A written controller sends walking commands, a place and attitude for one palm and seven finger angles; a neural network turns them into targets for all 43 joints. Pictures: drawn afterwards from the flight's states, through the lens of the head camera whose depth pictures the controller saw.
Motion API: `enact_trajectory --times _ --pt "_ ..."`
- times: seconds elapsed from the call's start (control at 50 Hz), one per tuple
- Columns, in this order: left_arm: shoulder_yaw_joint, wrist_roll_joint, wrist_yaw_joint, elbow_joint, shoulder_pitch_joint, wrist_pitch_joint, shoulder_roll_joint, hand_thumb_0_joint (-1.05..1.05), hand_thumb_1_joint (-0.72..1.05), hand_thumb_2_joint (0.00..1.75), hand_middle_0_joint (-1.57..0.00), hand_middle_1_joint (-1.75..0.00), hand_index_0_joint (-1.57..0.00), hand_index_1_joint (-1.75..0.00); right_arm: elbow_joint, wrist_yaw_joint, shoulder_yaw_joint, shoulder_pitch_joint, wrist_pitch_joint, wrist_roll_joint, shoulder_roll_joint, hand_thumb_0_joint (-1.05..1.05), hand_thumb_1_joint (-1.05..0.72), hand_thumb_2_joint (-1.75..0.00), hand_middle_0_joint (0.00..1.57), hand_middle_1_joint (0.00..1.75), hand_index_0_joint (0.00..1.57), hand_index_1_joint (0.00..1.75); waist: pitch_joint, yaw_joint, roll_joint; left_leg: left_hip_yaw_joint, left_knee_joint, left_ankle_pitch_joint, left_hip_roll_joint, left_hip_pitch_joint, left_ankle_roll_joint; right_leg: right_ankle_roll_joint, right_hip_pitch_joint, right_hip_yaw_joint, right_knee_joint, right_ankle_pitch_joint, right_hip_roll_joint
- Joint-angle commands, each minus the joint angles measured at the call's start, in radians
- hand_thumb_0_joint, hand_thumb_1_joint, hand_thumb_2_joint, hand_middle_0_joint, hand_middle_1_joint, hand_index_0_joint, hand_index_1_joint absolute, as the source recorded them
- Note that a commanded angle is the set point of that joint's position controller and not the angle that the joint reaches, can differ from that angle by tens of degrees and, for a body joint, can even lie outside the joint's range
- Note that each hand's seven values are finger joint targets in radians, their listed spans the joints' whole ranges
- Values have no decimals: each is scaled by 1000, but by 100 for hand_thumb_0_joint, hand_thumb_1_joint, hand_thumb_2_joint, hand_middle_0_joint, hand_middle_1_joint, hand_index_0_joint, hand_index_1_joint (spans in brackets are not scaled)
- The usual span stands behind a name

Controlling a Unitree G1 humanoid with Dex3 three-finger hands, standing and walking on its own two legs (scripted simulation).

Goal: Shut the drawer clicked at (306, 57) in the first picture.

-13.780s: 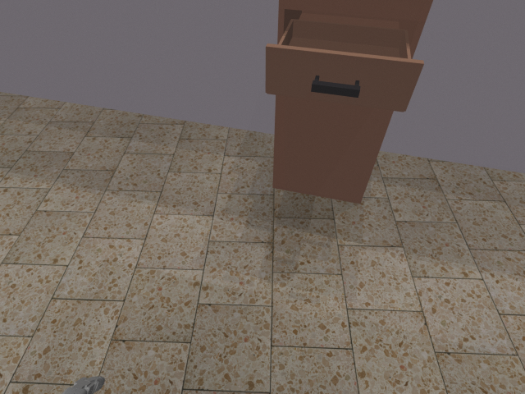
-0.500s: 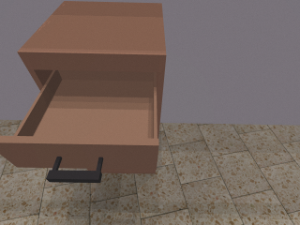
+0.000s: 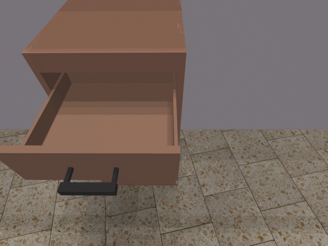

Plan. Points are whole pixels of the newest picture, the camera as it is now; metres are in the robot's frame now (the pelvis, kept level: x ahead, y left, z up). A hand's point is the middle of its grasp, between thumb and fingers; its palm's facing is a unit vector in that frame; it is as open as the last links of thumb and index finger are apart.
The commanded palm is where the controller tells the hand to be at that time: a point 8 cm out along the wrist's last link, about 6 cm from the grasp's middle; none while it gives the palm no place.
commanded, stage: look again from close up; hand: left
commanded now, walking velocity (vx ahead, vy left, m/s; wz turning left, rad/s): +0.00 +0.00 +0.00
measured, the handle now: (90, 180) +0.25 +0.19 +0.03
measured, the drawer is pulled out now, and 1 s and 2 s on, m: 0.28 0.28 0.28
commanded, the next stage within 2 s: shuffle to correct the standing spot in 0.16 s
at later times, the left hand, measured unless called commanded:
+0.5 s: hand out of the picture +0.03 +0.20 -0.17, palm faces -0.03 -0.96 -0.27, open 7.4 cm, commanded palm none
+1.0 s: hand out of the picture +0.01 +0.18 -0.16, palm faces +0.00 -0.97 -0.24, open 7.4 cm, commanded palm none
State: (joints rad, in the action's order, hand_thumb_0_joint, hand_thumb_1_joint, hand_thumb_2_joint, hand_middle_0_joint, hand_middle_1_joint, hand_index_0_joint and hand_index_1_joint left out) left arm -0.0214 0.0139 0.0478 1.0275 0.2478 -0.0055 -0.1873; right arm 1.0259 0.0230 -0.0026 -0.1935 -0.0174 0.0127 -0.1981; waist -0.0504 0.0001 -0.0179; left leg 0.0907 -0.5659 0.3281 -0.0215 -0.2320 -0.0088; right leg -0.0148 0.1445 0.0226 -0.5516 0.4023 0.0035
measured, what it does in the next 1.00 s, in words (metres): stands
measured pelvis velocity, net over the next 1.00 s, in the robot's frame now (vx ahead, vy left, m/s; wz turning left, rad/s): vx -0.01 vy -0.01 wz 0.00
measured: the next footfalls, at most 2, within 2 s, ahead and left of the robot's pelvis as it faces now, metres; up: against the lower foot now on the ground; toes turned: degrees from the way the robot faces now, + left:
none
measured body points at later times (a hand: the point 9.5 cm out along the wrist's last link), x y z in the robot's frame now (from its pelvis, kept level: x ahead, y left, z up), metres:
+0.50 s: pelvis -0.01 +0.01 +0.00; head +0.04 +0.00 +0.45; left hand +0.03 +0.25 -0.15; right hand +0.03 -0.23 -0.16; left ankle -0.02 +0.11 -0.73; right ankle -0.07 -0.11 -0.73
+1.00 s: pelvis -0.01 -0.01 +0.00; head +0.00 -0.03 +0.45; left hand +0.01 +0.23 -0.14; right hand -0.02 -0.23 -0.16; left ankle -0.02 +0.11 -0.73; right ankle -0.07 -0.11 -0.73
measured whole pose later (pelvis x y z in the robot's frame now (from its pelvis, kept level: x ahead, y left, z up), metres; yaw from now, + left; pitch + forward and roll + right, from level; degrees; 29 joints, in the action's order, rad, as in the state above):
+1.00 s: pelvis -0.01 -0.01 +0.00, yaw +0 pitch +0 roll +1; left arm -0.02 0.01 0.03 1.04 0.28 -0.01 -0.17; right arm 1.07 0.02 0.02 -0.32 0.01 0.01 -0.17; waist -0.03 0.00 -0.01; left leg 0.09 -0.51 0.28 -0.02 -0.22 0.00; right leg -0.03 0.15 0.03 -0.55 0.39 0.01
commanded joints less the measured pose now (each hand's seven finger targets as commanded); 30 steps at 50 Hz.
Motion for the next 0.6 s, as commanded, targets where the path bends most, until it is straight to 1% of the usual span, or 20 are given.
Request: enact_trajectory --times 0.0,0.04,0.06,0.1,0.12,0.2,0.24,0.28,0.3,0.36,0.4,0.42,0.44,0.46,0.48,0.5,0.52,0.54,0.56,0.58 --pt "27 -1 8 -49 45 -2 -133 0 90 90 -20 -30 -20 -30 -41 1 -26 -23 16 4 -122 0 -90 -90 20 30 20 30 2 1 21 -104 82 -317 -88 84 -40 -15 89 -82 88 -328 89" --pt "28 -1 7 -48 44 -2 -132 0 90 90 -20 -30 -20 -30 -37 1 -25 -18 17 3 -124 0 -90 -90 20 30 20 30 14 3 32 -108 91 -317 -88 90 -42 -11 83 -83 95 -316 91" --pt "29 -1 7 -48 40 -2 -129 0 90 90 -20 -30 -20 -30 -34 0 -25 -15 18 3 -123 0 -90 -90 20 30 20 30 10 2 24 -108 98 -312 -88 91 -42 -11 85 -82 99 -306 91" --pt "28 -2 5 -46 41 -2 -136 0 90 90 -20 -30 -20 -30 -30 1 -25 -16 20 2 -125 0 -90 -90 20 30 20 30 41 3 7 -107 102 -348 -91 119 -43 -10 72 -84 95 -327 93" --pt "30 -2 6 -45 39 -2 -133 0 90 90 -20 -30 -20 -30 -26 2 -24 -21 22 3 -126 0 -90 -90 20 30 20 30 53 2 11 -108 101 -372 -93 125 -44 -8 63 -78 90 -337 92" --pt "30 -4 6 -37 38 -2 -136 0 90 90 -20 -30 -20 -30 -14 5 -24 -20 24 -1 -123 0 -90 -90 20 30 20 30 57 2 16 -105 106 -420 -94 142 -41 -5 51 -78 94 -386 97" --pt "30 -3 7 -29 44 -3 -130 0 90 90 -20 -30 -20 -30 -4 5 -22 -20 24 -1 -121 0 -90 -90 20 30 20 30 50 6 25 -106 109 -407 -92 136 -42 -4 49 -79 104 -382 100" --pt "32 -4 9 -28 43 -1 -126 0 90 90 -20 -30 -20 -30 -1 8 -26 -21 26 -3 -118 0 -90 -90 20 30 20 30 53 1 33 -109 111 -509 -104 156 -41 0 58 -75 91 -452 101" --pt "35 -6 8 -35 36 6 -135 0 90 90 -20 -30 -20 -30 -5 11 -31 -27 25 -3 -127 0 -90 -90 20 30 20 30 48 -2 -1 -110 114 -578 -117 170 -42 3 71 -67 68 -456 95" --pt "45 -4 9 -50 45 14 -130 0 90 90 -20 -30 -20 -30 -12 19 -44 -40 19 -4 -142 0 -90 -90 20 30 20 30 92 -3 -26 -135 103 -711 -157 207 -62 12 93 -38 16 -420 78" --pt "50 -2 8 -65 42 22 -133 0 90 90 -20 -30 -20 -30 -27 22 -55 -42 13 -4 -156 0 -90 -90 20 30 20 30 92 -6 -58 -170 116 -751 -192 205 -86 19 133 -18 -44 -351 61" --pt "49 -2 8 -67 45 24 -122 0 90 90 -20 -30 -20 -30 -28 21 -54 -42 11 -2 -156 0 -90 -90 20 30 20 30 103 0 -78 -181 130 -705 -207 189 -104 21 135 -18 -58 -218 54" --pt "43 1 31 -59 80 8 -116 0 90 90 -20 -30 -20 -30 -77 15 -74 -75 26 -18 -200 0 -90 -90 20 30 20 30 190 -33 -70 -206 -64 -1087 -228 263 -78 23 192 -48 -6 -232 62" --pt "47 0 23 -104 74 0 -116 0 90 90 -20 -30 -20 -30 -94 2 -63 -90 24 -7 -161 0 -90 -90 20 30 20 30 232 -6 -48 -192 -22 -808 -214 147 -78 -15 89 -22 -7 -220 52" --pt "46 3 19 -108 80 -6 -100 0 90 90 -20 -30 -20 -30 -111 2 -58 -82 27 -1 -145 0 -90 -90 20 30 20 30 222 -6 -51 -168 -29 -691 -173 100 -72 -33 68 -33 -4 -284 58" --pt "47 -1 11 -109 83 -13 -118 0 90 90 -20 -30 -20 -30 -132 0 -49 -52 24 3 -116 0 -90 -90 20 30 20 30 208 11 -78 -124 -34 -523 -129 61 -55 -49 43 -83 32 -361 91" --pt "46 -3 7 -105 74 -21 -133 0 90 90 -20 -30 -20 -30 -143 -3 -41 -37 21 2 -96 0 -90 -90 20 30 20 30 176 0 -21 -87 -63 -347 -84 18 -33 -66 43 -137 69 -422 133" --pt "43 -3 5 -105 47 -28 -143 0 90 90 -20 -30 -20 -30 -142 -7 -32 -48 20 3 -73 0 -90 -90 20 30 20 30 154 -16 63 -61 -60 -197 -56 -12 -18 -81 35 -169 90 -470 166" --pt "39 -2 3 -105 23 -32 -147 0 90 90 -20 -30 -20 -30 -134 -11 -27 -63 21 3 -63 0 -90 -90 20 30 20 30 128 -27 115 -51 -39 -100 -38 -21 -10 -86 41 -170 103 -461 175" --pt "35 -2 1 -105 8 -31 -149 0 90 90 -20 -30 -20 -30 -122 -14 -26 -70 20 3 -62 0 -90 -90 20 30 20 30 80 -32 109 -48 -16 -57 -28 -10 -7 -87 88 -165 126 -365 169"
